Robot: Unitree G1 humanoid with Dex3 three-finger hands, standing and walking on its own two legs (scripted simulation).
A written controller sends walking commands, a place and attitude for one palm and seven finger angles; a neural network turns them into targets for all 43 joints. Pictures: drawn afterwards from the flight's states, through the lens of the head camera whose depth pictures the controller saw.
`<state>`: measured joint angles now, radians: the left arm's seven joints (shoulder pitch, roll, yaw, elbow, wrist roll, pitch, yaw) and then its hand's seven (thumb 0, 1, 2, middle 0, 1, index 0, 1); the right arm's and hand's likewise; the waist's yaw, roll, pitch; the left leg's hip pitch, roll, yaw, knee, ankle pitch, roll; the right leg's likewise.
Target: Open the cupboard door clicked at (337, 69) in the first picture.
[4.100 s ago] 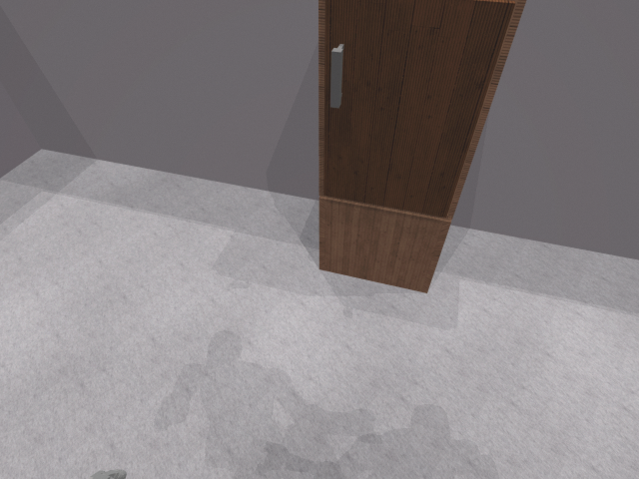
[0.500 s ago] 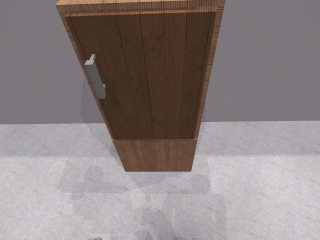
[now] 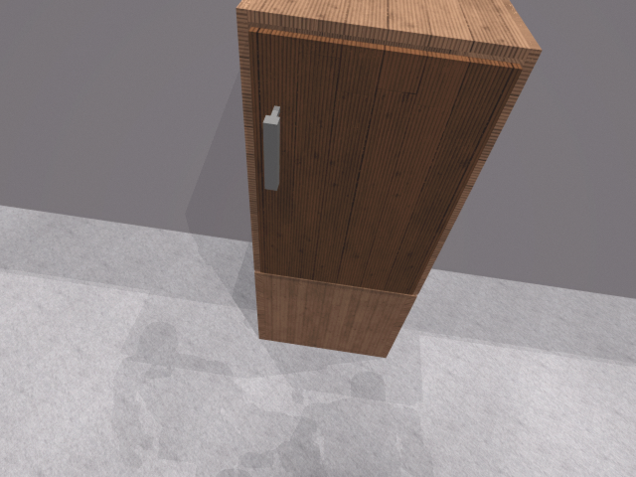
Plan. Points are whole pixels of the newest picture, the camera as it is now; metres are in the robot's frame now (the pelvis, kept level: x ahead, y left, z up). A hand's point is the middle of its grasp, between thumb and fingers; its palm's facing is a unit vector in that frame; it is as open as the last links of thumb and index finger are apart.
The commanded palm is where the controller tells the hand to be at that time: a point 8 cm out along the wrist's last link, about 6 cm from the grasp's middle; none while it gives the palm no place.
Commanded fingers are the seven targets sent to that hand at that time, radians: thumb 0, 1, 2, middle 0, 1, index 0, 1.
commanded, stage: come to a stop and stand still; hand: left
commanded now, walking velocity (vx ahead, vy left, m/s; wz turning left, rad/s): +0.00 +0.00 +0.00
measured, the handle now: (274, 148) +0.61 +0.14 +0.07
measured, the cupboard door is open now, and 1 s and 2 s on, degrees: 0 0 0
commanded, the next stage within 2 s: look again from close up in 0.82 s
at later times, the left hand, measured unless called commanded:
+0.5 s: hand out of the picture -0.02 +0.16 -0.17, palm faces -0.01 -0.98 -0.18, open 7.3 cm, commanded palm none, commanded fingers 0.00 0.90 0.90 -0.20 -0.30 -0.20 -0.30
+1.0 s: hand out of the picture -0.05 +0.15 -0.18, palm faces -0.02 -0.99 -0.16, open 7.4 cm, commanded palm none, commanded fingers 0.00 0.90 0.90 -0.20 -0.30 -0.20 -0.30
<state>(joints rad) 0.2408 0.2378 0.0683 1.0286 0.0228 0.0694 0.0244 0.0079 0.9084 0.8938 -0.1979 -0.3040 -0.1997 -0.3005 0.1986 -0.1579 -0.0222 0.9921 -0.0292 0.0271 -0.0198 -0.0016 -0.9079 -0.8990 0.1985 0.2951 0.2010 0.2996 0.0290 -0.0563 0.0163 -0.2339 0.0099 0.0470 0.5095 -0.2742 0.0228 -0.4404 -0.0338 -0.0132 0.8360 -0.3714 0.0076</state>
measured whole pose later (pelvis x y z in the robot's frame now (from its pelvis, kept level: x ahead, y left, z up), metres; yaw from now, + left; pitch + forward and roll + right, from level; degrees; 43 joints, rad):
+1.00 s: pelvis -0.03 +0.00 +0.00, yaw -2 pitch +0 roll -1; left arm 0.34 0.10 -0.02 1.13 0.01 -0.02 0.05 0.01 0.91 0.89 -0.20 -0.30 -0.20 -0.30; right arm 0.31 -0.13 0.00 1.12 -0.02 0.00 -0.02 0.00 -0.91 -0.90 0.20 0.30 0.20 0.30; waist -0.02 0.03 0.02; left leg -0.28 0.04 0.07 0.51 -0.22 0.01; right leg -0.19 0.02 -0.04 0.46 -0.26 -0.02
